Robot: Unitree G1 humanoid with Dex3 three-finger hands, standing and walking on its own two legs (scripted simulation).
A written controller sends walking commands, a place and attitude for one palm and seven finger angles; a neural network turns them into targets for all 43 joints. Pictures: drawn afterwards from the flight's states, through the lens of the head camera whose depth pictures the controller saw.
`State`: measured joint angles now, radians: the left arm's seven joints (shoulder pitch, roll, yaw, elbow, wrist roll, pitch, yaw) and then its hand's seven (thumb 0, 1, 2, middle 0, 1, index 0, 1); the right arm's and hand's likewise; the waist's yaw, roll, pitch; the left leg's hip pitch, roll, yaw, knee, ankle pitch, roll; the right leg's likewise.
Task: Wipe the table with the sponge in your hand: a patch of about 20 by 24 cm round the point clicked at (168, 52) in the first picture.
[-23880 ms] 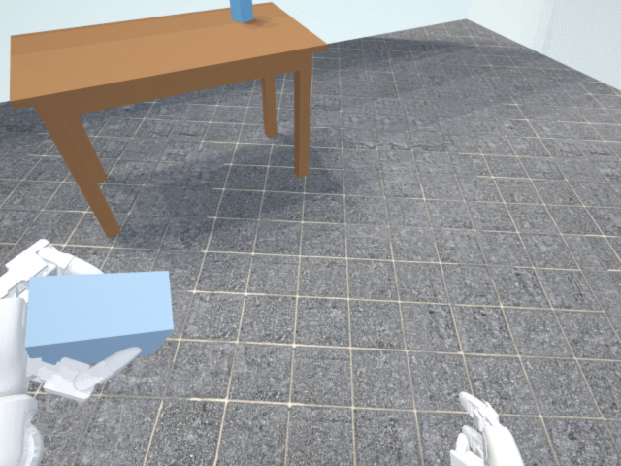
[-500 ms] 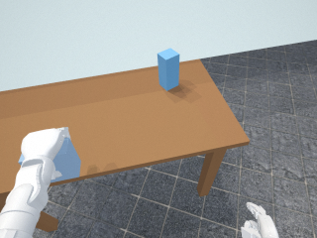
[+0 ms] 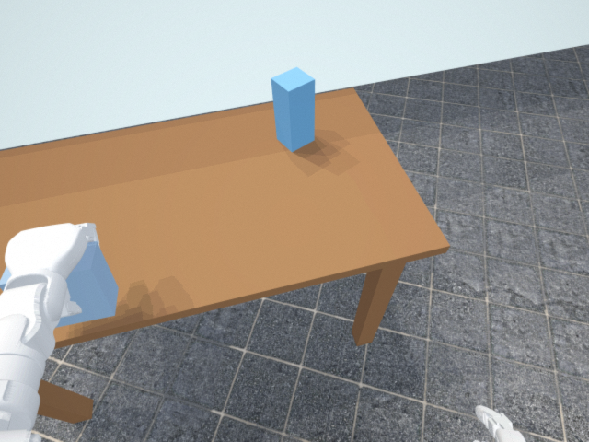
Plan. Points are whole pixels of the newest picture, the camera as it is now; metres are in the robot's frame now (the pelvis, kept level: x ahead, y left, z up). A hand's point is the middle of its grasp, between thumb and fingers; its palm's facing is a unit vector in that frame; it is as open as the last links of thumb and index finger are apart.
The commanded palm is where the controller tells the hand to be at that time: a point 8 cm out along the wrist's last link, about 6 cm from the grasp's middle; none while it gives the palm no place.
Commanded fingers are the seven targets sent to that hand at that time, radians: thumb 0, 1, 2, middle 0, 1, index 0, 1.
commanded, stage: move the sponge above the wiping area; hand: left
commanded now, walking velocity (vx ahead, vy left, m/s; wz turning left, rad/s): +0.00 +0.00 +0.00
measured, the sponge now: (70, 293) +0.30 +0.38 -0.01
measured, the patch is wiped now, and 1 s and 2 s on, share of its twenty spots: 0.00 0.00 0.00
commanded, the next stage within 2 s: lower the sponge onto the table in 0.84 s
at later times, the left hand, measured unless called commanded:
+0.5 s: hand (66, 265) +0.33 +0.39 +0.01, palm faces -0.18 +0.01 -0.98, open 10.0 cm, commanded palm +0.32 +0.38 +0.08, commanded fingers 0.00 0.10 1.30 -1.20 -1.60 -1.20 -1.60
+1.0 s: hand (76, 254) +0.34 +0.36 +0.03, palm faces -0.13 +0.04 -0.99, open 9.9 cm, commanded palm +0.32 +0.37 +0.09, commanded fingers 0.00 0.10 1.30 -1.20 -1.60 -1.20 -1.60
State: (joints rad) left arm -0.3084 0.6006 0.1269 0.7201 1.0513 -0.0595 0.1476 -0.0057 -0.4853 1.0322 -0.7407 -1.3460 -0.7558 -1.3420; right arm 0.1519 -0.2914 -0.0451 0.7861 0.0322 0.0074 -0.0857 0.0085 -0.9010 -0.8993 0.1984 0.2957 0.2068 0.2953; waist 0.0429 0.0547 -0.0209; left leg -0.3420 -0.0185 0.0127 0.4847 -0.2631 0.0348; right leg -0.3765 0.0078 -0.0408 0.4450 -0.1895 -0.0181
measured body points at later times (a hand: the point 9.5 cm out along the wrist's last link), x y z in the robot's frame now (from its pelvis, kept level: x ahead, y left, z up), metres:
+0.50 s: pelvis +0.01 +0.02 -0.01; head +0.07 +0.01 +0.44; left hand +0.34 +0.38 +0.06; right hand +0.11 -0.26 -0.14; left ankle -0.02 +0.10 -0.74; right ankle +0.02 -0.11 -0.74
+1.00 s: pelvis +0.01 +0.01 +0.00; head +0.06 +0.00 +0.44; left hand +0.34 +0.36 +0.08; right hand +0.15 -0.24 -0.13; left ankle -0.02 +0.10 -0.74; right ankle +0.02 -0.11 -0.74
